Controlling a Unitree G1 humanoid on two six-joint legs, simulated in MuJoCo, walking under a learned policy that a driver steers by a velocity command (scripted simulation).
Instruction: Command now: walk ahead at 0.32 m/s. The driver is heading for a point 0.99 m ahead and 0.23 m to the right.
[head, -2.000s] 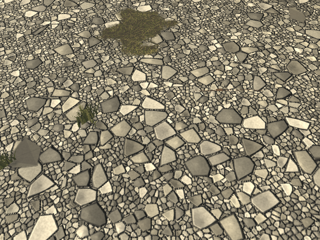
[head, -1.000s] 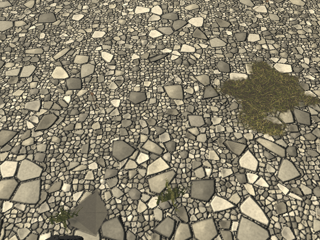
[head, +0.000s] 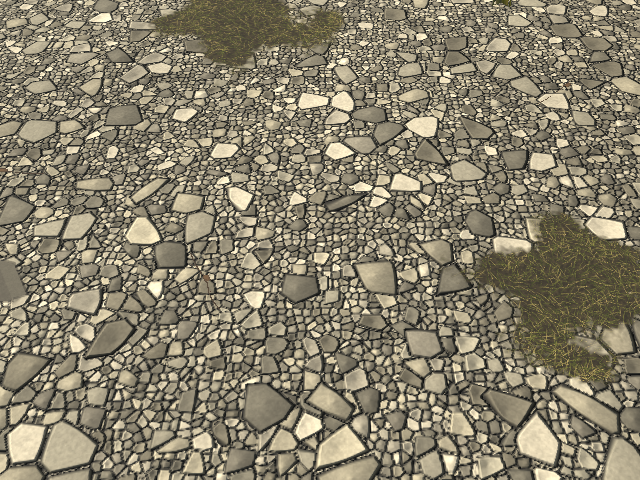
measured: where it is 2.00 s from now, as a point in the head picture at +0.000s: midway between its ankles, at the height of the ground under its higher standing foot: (375, 315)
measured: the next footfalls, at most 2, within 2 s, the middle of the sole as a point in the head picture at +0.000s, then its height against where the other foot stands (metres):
left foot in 0.54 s outside the picture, level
right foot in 1.10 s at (382, 410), level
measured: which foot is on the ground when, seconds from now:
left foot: down 0.00-0.08, up 0.10-0.52, down 0.54-1.00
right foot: down 0.00-0.56, up 0.58-1.00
